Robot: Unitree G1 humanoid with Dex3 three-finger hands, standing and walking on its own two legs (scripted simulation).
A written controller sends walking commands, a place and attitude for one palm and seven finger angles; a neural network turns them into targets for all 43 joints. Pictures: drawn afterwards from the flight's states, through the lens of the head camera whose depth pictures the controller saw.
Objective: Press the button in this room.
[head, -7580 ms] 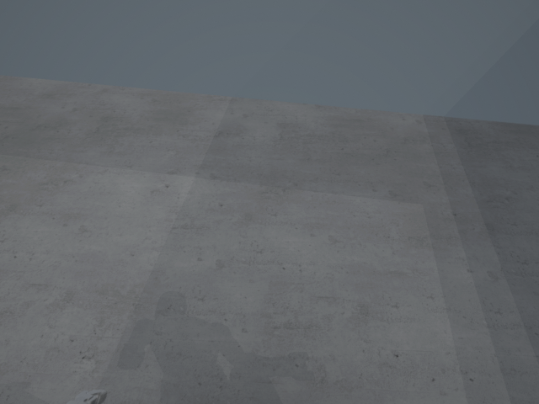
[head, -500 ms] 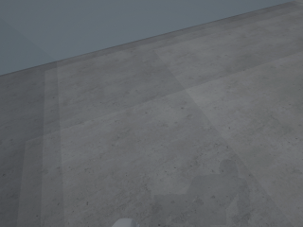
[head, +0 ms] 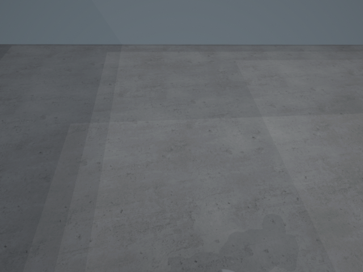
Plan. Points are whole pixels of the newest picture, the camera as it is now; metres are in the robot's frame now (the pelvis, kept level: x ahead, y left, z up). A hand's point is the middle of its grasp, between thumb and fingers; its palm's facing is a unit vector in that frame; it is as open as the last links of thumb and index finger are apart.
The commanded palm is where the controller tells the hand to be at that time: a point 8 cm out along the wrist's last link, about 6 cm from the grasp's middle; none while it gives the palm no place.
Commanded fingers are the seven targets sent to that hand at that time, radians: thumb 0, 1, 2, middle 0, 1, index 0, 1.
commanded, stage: turn or walk to find it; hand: left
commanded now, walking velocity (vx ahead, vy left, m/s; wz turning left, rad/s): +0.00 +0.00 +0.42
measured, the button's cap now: out of the picture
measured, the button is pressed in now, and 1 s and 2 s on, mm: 0 0 0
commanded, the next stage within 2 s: none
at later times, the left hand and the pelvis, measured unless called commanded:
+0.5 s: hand out of the picture +0.00 +0.16 -0.15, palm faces +0.24 -0.93 -0.27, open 7.3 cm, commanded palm none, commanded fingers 0.00 0.90 0.90 -0.20 -0.30 -0.20 -0.30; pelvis -0.03 -0.04 +0.00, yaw +14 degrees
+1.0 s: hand out of the picture -0.08 +0.22 -0.16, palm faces +0.44 -0.86 -0.26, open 7.4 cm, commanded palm none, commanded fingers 0.00 0.90 0.90 -0.20 -0.30 -0.20 -0.30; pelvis -0.06 +0.00 +0.00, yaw +25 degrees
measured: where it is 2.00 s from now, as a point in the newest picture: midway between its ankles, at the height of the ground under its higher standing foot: outside the picture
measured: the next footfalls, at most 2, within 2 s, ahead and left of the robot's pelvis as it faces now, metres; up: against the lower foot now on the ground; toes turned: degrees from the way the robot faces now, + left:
right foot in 0.20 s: +0.04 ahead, -0.13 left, +0.00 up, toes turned +1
left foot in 0.68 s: -0.05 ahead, +0.11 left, +0.00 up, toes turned +23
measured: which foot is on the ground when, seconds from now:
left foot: down 0.00-0.22, up 0.24-0.66, down 0.68-1.00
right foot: up 0.00-0.18, down 0.20-0.68, up 0.70-1.00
